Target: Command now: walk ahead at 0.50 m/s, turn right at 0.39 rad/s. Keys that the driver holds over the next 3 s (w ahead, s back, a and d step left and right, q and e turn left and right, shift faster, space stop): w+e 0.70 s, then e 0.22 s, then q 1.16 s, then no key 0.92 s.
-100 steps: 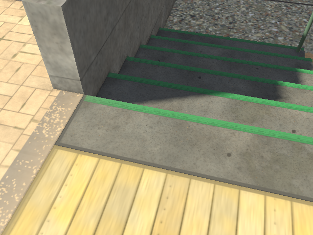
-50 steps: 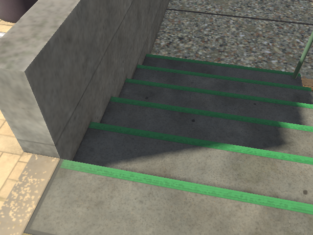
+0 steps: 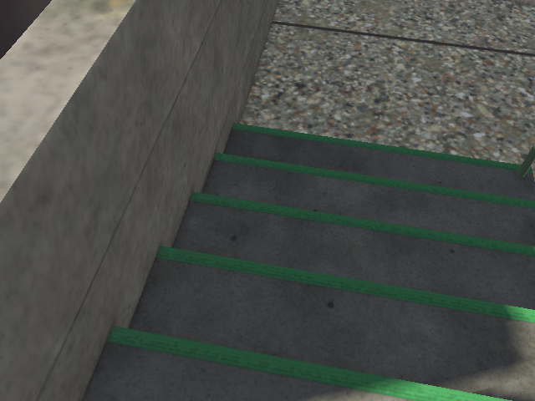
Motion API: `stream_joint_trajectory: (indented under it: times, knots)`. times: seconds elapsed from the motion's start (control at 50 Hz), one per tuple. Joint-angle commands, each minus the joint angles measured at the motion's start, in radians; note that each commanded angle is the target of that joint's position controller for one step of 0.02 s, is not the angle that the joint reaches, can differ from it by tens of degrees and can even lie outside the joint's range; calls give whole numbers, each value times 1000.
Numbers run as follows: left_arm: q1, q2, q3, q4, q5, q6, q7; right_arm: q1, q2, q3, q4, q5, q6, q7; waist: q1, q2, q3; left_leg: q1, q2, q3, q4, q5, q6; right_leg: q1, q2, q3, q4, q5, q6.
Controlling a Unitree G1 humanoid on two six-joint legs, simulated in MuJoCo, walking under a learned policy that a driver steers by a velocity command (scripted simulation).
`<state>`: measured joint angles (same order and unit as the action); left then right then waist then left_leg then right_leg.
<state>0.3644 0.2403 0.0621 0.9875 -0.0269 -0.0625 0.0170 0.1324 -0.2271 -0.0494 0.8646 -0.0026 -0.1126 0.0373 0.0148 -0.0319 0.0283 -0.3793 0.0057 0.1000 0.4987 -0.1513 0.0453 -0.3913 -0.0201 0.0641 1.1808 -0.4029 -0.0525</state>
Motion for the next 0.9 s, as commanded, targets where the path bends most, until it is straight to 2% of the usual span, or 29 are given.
stream_joint_trajectory:
  times: [0.02, 0.1, 0.16, 0.18, 0.22, 0.24, 0.32, 0.38, 0.44, 0.48, 0.52, 0.54, 0.56, 0.58, 0.6, 0.62, 0.64, 0.66, 0.68, 0.7, 0.72, 0.74, 0.76, 0.78, 0.8, 0.82, 0.84, 0.88, 0.9]
  knots:
    - [81, 48, 28, -50, -4, 27, 13, 41, -78, -20, -13, -10, -16, 3, -2, 118, -77, 178, 277, -247, -303, 100, 149, -126, -115, 68, -5, 90, -6]
    - [-29, 52, 40, -131, 7, 62, 15, 69, -133, -41, 23, -8, -19, -20, 0, 87, -7, 185, 279, -135, -362, 139, 155, -235, -126, 72, -160, 213, -5]
    - [-23, 60, 48, -141, 12, 66, -8, 127, -174, -60, 48, -21, -11, -39, -4, 62, -57, 275, 308, -93, -289, 217, 177, -286, -128, 66, -131, 372, 9]
    - [-11, 60, 50, -136, 9, 67, -15, 136, -161, -58, 52, -9, -11, -43, -5, 63, -56, 292, 312, -81, -281, 181, 182, -323, -134, 79, -120, 380, 6]
    - [-79, 68, 55, -160, 7, 67, -24, 148, -142, -54, 59, -12, -8, -40, -26, 81, -12, 298, 310, -52, -259, 151, 173, -379, -130, 71, -120, 410, 0]
    - [-143, 83, 67, -183, -3, 57, -29, 187, -104, -45, 77, -7, -8, -48, -34, 83, 33, 361, 298, -46, -239, 76, 130, -471, -127, 116, -189, 476, -11]
    - [-268, 52, 60, -235, 4, 39, -59, 283, -119, -53, 102, -18, 2, -65, -92, 105, 84, 456, 357, -22, -148, 78, 101, -607, -126, 112, -245, 514, -22]
    - [-319, 34, 45, -251, 12, 49, -83, 212, -133, -54, 57, 0, 6, -92, -98, 62, 106, 212, 318, 126, -51, -115, 37, -319, -107, 4, -485, 788, -2]
    - [-351, 25, 38, -257, -8, 73, -95, 220, -154, -64, 53, 19, 21, -77, -130, 66, 133, 183, 343, 151, 60, -193, 4, -210, -82, -48, -582, 776, 1]
    - [-355, 41, 40, -248, -6, 80, -102, 239, -154, -65, 58, 27, 41, -73, -147, 50, 138, 260, 368, 142, 173, -129, -24, -201, -86, -64, -679, 758, -7]
    - [-166, 98, 72, -181, 3, 66, -83, 235, -167, -63, 76, 29, 56, -64, -48, 66, 30, 265, 351, 146, 470, 115, -39, 42, -34, -129, -724, 722, -34]
    - [37, 152, 102, -110, 7, 55, -62, 193, -184, -63, 78, 44, 59, -59, 72, 62, -86, 200, 296, 162, 732, 218, -62, 329, 14, -175, -789, 802, -67]
    - [134, 239, 124, -62, 26, 50, -49, 199, -147, -63, 98, 44, 46, -69, 137, -96, -126, -77, 160, 138, 1212, -328, -125, 612, -55, -75, -755, 927, -144]
    - [104, 326, 103, -74, 40, 28, -62, 350, -43, -28, 48, 2, 12, -57, 13, -319, -274, -492, 112, -23, 1573, -785, -142, 950, -162, 116, -374, 1294, -237]
    - [183, 316, 103, -88, -10, 34, -81, 325, -100, -24, -3, 26, -25, -49, 77, -280, -531, -532, 99, -157, 1597, -741, -146, 1013, -259, 337, -452, 1018, -379]
    - [314, 319, 107, -23, -25, 53, -72, 185, -90, -19, -86, 62, -36, -57, 113, -225, -517, -634, 79, -159, 1501, -670, -141, 944, -332, 537, -740, 430, -397]
    - [200, 214, 78, -27, -28, 59, -56, 54, -82, -11, -86, 63, -20, -85, 102, -62, -330, -712, 100, -105, 1423, -554, -120, 772, -289, 554, -865, 145, -318]
    - [64, 213, 64, -93, 7, 42, -49, 93, -97, -9, -92, 75, -13, -98, 38, -66, -260, -693, 125, -170, 1357, -414, -92, 580, -361, 667, -860, 66, -345]
    - [-79, 174, 50, -149, 32, 17, -52, 105, -123, -16, -83, 41, 0, -107, -16, 32, -190, -620, 157, -216, 1297, -391, -85, 386, -367, 698, -816, 164, -336]
    - [-159, 106, 25, -169, 38, -3, -58, 148, -163, -36, -59, 22, 8, -104, -64, 78, -138, -521, 179, -264, 1057, -219, -55, 204, -315, 567, -776, 183, -276]
    - [-234, 127, 27, -198, 47, -13, -49, 148, -173, -49, -48, 3, 23, -113, -92, 82, -67, -384, 175, -239, 881, -139, -66, 18, -231, 435, -815, 318, -228]
    - [-241, 156, 33, -197, 36, -14, -30, 86, -133, -42, -89, -22, 19, -117, -88, 13, -31, -320, 154, -204, 702, -93, -104, -60, -174, 348, -810, 491, -226]
    - [-220, 154, 31, -196, 39, -7, -5, 7, -130, -38, -125, -41, 12, -114, -65, 6, -36, -242, 125, -177, 557, -24, -123, -99, -132, 263, -795, 691, -215]
    - [-203, 168, 39, -189, 37, -3, 15, 7, -87, -28, -135, -47, 11, -110, -70, -37, -76, -95, 76, -138, 453, 80, -127, -161, -71, 175, -772, 835, -202]
    - [-193, 159, 38, -192, 46, 12, 22, 33, -75, -26, -128, -34, 15, -104, -79, -71, -126, -8, 23, -109, 430, 172, -131, -157, -47, 132, -731, 943, -197]
    - [-201, 164, 39, -210, 63, 17, 27, 130, -102, -36, -88, -24, 11, -89, -103, -78, -195, 78, -7, -99, 529, 304, -132, -147, -64, 134, -677, 1014, -199]
    - [-209, 138, 32, -224, 48, 25, 28, 145, -114, -40, -83, -22, 19, -85, -101, -60, -197, 48, -7, -110, 547, 264, -132, -109, -74, 150, -645, 1011, -195]
    - [-124, 91, 30, -220, 6, 38, 30, 10, -115, -40, -149, -25, 31, -78, -46, -21, -129, -177, 5, -164, 464, 191, -112, 38, -81, 249, -566, 818, -201]
    - [-105, 80, 28, -231, 4, 46, 37, -38, -105, -33, -179, -25, 31, -72, -31, -37, -110, -247, 8, -187, 436, 126, -102, 93, -97, 306, -517, 783, -211]
